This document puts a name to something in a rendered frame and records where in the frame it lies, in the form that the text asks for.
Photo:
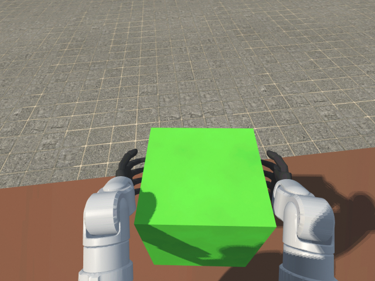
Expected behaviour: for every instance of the left robot forearm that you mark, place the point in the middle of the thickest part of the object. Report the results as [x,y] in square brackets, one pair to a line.
[106,232]

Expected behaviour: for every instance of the right robot hand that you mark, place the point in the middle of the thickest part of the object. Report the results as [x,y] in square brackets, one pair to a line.
[280,171]

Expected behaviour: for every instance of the carton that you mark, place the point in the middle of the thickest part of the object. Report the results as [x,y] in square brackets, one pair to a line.
[203,199]

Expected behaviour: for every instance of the right robot forearm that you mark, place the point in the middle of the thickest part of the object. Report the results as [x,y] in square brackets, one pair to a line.
[308,233]

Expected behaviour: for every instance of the left robot hand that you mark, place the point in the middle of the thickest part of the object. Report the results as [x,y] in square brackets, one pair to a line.
[125,166]

